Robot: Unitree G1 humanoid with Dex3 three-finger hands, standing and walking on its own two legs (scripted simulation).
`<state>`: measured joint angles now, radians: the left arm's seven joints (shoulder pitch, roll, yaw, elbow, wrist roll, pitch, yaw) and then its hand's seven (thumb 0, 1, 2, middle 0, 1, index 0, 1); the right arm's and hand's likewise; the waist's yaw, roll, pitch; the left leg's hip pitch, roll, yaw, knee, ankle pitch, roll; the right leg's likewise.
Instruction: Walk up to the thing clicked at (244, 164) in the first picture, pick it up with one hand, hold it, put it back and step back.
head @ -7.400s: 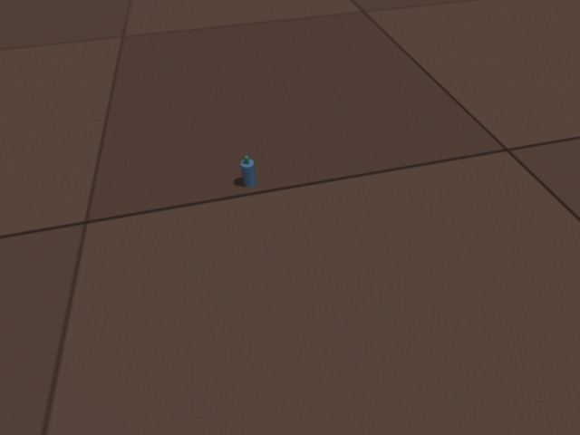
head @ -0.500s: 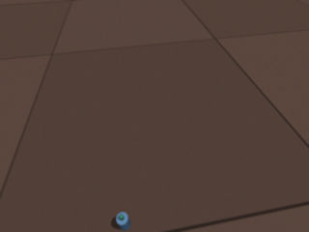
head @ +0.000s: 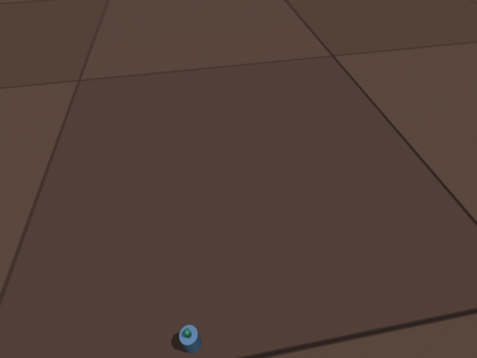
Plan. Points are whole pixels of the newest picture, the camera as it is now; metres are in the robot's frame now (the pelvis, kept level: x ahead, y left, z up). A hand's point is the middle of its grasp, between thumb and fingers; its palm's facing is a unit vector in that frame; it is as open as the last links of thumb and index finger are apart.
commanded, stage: stand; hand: left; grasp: from the side
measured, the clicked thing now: (190, 338) +0.33 +0.21 -0.70
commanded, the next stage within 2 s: go down in 0.60 s
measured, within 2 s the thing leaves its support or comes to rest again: neither
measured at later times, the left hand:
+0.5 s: hand out of the picture +0.08 +0.26 -0.16, palm faces -0.02 -0.94 -0.35, open 7.4 cm
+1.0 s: hand out of the picture +0.16 +0.26 -0.17, palm faces +0.06 -0.94 -0.32, open 12.3 cm
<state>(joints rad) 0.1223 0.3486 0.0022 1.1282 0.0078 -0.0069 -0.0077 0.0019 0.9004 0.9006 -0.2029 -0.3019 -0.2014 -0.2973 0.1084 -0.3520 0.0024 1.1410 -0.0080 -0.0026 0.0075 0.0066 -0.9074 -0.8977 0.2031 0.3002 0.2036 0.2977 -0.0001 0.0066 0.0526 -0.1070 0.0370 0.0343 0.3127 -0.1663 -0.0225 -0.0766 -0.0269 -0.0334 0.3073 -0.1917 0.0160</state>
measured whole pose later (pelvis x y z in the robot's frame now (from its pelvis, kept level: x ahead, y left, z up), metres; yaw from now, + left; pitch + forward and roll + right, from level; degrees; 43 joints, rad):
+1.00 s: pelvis -0.01 +0.00 -0.03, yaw +0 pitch +7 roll +0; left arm -0.06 0.36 0.21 1.03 0.07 0.00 -0.05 0.00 0.34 0.38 -0.06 -0.11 -0.07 -0.09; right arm 0.24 -0.24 -0.02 0.78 0.02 -0.03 -0.02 0.01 -0.95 -0.91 0.20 0.30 0.20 0.30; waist -0.03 -0.02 -0.01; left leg -0.48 0.05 0.02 0.66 -0.30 -0.02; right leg -0.45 -0.03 -0.03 0.64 -0.33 0.01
